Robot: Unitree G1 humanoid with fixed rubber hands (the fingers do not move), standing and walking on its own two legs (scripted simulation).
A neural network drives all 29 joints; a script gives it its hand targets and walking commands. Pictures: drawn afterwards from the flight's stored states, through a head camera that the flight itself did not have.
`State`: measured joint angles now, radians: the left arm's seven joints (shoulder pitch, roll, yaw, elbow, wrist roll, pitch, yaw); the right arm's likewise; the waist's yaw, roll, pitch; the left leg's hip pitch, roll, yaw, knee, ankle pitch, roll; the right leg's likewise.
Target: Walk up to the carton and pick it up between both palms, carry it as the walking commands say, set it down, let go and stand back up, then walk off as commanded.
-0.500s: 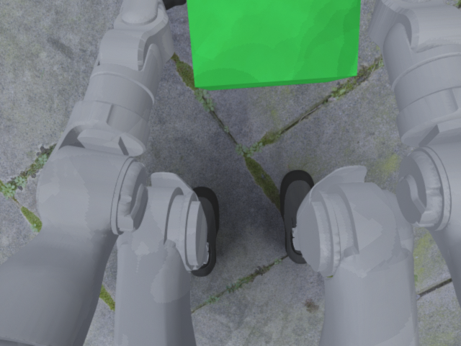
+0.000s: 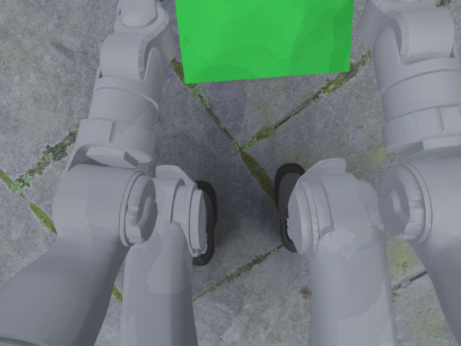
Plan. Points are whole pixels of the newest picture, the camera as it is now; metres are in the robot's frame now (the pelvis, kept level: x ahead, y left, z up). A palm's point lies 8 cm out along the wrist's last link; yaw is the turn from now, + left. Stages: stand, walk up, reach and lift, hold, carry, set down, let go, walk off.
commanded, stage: reach and lift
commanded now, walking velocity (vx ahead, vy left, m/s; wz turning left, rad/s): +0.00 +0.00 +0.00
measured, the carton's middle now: out of the picture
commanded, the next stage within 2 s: none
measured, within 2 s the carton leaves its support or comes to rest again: neither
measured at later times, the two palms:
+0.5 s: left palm out of the picture +0.53 +0.11 -0.09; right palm out of the picture +0.52 -0.18 -0.08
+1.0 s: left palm out of the picture +0.52 +0.11 -0.01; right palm out of the picture +0.50 -0.17 -0.01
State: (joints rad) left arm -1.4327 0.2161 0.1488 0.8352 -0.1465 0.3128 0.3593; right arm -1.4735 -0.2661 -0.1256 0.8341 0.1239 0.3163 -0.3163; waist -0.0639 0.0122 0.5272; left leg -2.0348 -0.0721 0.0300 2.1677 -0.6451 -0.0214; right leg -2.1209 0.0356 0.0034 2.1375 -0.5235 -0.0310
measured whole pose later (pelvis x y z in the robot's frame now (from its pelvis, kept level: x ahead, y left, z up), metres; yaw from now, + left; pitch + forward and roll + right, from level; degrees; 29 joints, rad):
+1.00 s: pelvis -0.03 +0.00 +0.09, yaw -1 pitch +22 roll +2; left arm -1.34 0.14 0.28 0.66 -0.02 0.46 0.31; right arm -1.35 -0.15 -0.26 0.63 -0.02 0.46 -0.31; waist -0.04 0.01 0.52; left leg -1.72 -0.08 0.01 1.88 -0.54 -0.02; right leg -1.79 0.05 0.02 1.85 -0.44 -0.01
